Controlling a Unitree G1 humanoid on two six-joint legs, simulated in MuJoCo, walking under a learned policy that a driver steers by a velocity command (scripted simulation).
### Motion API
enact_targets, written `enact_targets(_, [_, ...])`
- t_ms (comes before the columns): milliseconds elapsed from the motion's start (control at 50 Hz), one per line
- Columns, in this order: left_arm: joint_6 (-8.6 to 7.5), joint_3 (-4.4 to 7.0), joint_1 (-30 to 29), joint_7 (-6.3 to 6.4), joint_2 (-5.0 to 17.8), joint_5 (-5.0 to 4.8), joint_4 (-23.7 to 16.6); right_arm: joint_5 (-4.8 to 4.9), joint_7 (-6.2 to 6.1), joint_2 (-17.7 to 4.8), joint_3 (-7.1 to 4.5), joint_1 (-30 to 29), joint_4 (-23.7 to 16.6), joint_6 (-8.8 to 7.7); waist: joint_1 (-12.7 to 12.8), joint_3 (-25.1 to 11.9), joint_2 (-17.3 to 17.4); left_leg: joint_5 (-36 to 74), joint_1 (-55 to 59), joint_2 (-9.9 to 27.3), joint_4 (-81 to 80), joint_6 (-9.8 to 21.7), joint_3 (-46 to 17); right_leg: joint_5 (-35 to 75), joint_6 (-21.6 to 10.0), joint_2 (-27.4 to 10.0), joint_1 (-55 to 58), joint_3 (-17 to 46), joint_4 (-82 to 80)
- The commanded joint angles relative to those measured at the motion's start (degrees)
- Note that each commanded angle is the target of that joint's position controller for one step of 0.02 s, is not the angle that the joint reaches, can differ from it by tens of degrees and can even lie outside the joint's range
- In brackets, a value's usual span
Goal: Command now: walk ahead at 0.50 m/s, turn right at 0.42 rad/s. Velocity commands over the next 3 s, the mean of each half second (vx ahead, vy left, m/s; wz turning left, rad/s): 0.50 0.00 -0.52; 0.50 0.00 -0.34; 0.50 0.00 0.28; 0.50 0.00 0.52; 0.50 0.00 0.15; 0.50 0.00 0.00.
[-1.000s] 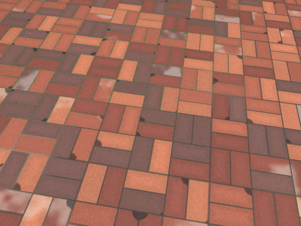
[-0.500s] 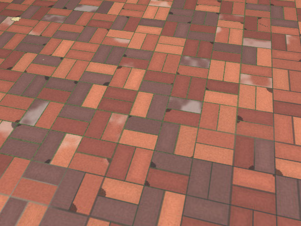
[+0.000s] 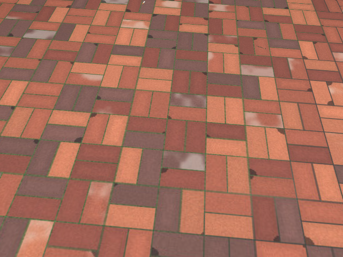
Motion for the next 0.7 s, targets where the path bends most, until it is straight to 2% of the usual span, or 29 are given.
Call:
enact_targets(20, [0.42,0.76,0.88,0.03,1.93,0.35,-3.35,-0.28,-0.66,-7.64,-1.95,-2.93,-2.58,-1.31,1.73,0.24,6.62,12.01,2.37,16.52,-12.17,8.26,-8.48,7.72,0.89,-2.59,-5.32,3.33,-4.02])
enact_targets(100, [-0.19,0.17,-5.73,-1.40,0.49,0.62,-5.46,0.09,-1.44,-9.08,-2.29,-2.07,-1.42,-0.65,-0.47,2.04,5.80,13.56,3.89,14.87,-12.79,6.44,-0.88,18.12,0.35,-1.65,-3.48,-0.92,-17.41])
enact_targets(160, [-0.23,-0.26,-11.30,-2.39,-0.14,0.67,-8.11,0.77,-1.73,-10.34,-2.80,1.01,0.17,0.33,-2.68,3.89,4.95,14.97,9.21,16.71,-11.72,6.16,1.29,17.70,-0.82,-1.12,-4.95,-3.36,-23.22])
enact_targets(200, [-0.14,-0.19,-13.35,-3.01,0.27,0.59,-9.75,1.40,-1.73,-11.05,-3.15,2.11,0.99,1.27,-2.93,4.46,5.26,18.57,13.76,18.03,-9.46,5.57,2.28,14.17,-2.04,-0.48,-6.08,-4.75,-25.44])
enact_targets(220, [-0.09,0.01,-13.52,-3.31,0.69,0.58,-10.42,1.68,-1.79,-11.54,-3.33,1.97,1.16,1.74,-2.39,4.21,5.71,23.26,15.44,18.51,-7.52,5.06,2.94,11.64,-2.88,0.29,-5.33,-5.75,-26.18])
enact_targets(260, [0.19,1.00,-10.73,-3.57,2.50,0.57,-10.86,2.14,-2.14,-13.21,-3.81,0.65,0.83,2.59,0.28,1.05,7.76,42.21,17.30,18.55,-0.10,3.75,4.46,5.63,-5.09,3.80,1.05,-9.09,-26.16])
enact_targets(280, [0.36,1.99,-5.88,-3.50,4.13,0.42,-10.02,2.31,-2.33,-13.85,-3.97,-0.13,0.59,3.12,3.27,-1.88,8.53,50.00,16.88,18.00,7.27,3.01,5.17,3.19,-6.51,6.17,7.41,-10.54,-26.25])
enact_targets(300, [0.42,3.66,2.72,-3.02,6.82,0.27,-7.92,2.59,-2.46,-13.77,-3.80,-1.36,0.29,3.47,8.23,-6.23,7.57,50.03,12.81,15.94,18.77,1.30,6.58,6.12,-8.56,8.72,19.66,-10.91,-30.13])
enact_targets(320, [1.00,5.77,11.92,-1.81,11.76,0.26,-5.66,1.50,-2.63,-11.84,-2.98,-0.69,-0.56,3.07,11.85,-11.37,2.17,33.61,-0.73,13.40,35.99,-1.51,6.64,6.90,-11.65,4.26,37.16,-1.17,-32.08])
enact_targets(340, [0.63,6.36,9.69,-1.37,17.53,-0.18,-6.06,-0.64,-1.83,-2.88,-0.31,4.32,-3.68,1.47,4.12,-14.73,-12.45,-21.16,-26.84,0.99,55.54,-5.19,1.28,-1.22,-22.01,-9.87,54.25,31.24,-37.41])
enact_targets(360, [-0.37,5.01,11.32,-1.77,13.47,0.48,-7.90,1.60,-0.95,-6.76,-0.54,-0.75,-4.44,-1.02,8.07,-21.92,-6.02,-24.76,-33.54,-0.29,61.98,-4.28,-12.37,-7.66,-24.61,-13.91,57.93,44.66,-45.62])
enact_targets(380, [-1.20,4.05,9.43,-1.91,10.01,0.88,-7.49,3.69,-0.42,-9.40,-1.22,-6.13,-6.12,-2.32,8.80,-14.17,-3.21,-19.25,-38.20,2.72,60.73,-2.74,-13.09,-3.74,-21.47,-12.48,53.41,36.46,-46.72])
enact_targets(400, [-1.64,3.51,6.09,-1.87,8.22,0.56,-7.83,3.07,-0.63,-9.00,-1.00,-6.87,-6.05,-3.00,6.38,-9.32,0.78,-14.09,-36.30,5.36,55.62,-1.83,-12.93,1.48,-19.22,-9.82,45.19,29.03,-46.35])
enact_targets(420, [-1.69,2.92,2.00,-1.76,6.32,0.67,-8.64,1.46,-1.06,-9.29,-1.37,-6.86,-5.32,-3.05,3.91,-6.22,2.52,-11.23,-32.33,7.06,50.49,-2.12,-12.80,7.58,-17.64,-7.56,37.20,23.66,-46.73])
enact_targets(440, [-1.75,2.30,-0.37,-1.49,4.75,1.33,-9.77,0.78,-1.09,-9.92,-1.82,-5.83,-4.92,-2.43,1.95,-5.23,1.90,-9.18,-28.16,8.17,47.75,-2.42,-13.21,12.49,-17.04,-5.95,32.04,20.36,-47.93])
enact_targets(460, [-1.77,2.25,-1.06,-1.27,4.89,1.57,-10.28,0.57,-1.00,-9.76,-1.97,-5.08,-4.99,-1.66,0.92,-4.87,1.33,-8.21,-25.93,8.28,45.67,-3.11,-13.07,15.10,-17.18,-5.39,29.05,19.32,-49.04])
enact_targets(500, [-1.99,2.55,-0.23,-0.64,6.15,1.14,-10.17,0.04,-1.07,-8.12,-1.66,-5.43,-5.41,-0.50,0.43,-3.71,1.85,-6.13,-24.79,7.93,40.40,-4.99,-11.73,20.19,-17.44,-4.30,24.73,15.86,-50.09])
enact_targets(540, [-1.92,3.01,1.54,0.20,7.78,0.97,-9.70,-0.14,-1.18,-6.68,-1.11,-9.51,-6.86,-0.04,1.49,-1.99,1.56,0.43,-25.32,6.83,32.47,-6.53,-10.86,20.79,-16.32,-2.46,22.15,12.91,-50.58])
enact_targets(600, [-1.33,3.12,3.76,0.82,7.96,0.64,-9.10,0.18,-0.62,-5.06,-0.33,-15.77,-8.48,-0.28,4.10,-0.96,-0.54,12.24,-21.35,3.98,18.88,-6.97,-10.38,15.22,-13.20,0.80,19.61,10.17,-49.65])
enact_targets(660, [-1.20,2.84,6.89,0.83,7.24,0.53,-7.52,1.04,0.31,-5.41,-0.14,-19.11,-9.37,-0.84,6.16,-0.79,-1.63,17.90,-18.61,3.01,12.82,-6.28,-10.35,10.75,-12.08,-0.75,21.54,11.49,-48.68])
enact_targets(700, [-1.06,2.59,8.64,0.85,6.50,0.52,-6.49,1.05,0.86,-6.47,-0.38,-20.15,-9.91,-1.33,6.57,-0.41,-1.86,15.73,-19.76,3.11,10.27,-4.89,-11.03,10.55,-11.73,-2.71,26.29,13.76,-45.83])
